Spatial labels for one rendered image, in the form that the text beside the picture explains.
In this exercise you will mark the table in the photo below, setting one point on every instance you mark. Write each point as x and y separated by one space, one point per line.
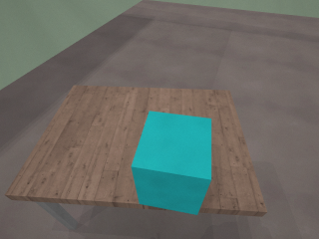
85 154

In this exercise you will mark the carton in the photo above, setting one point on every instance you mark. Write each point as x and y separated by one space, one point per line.
172 163

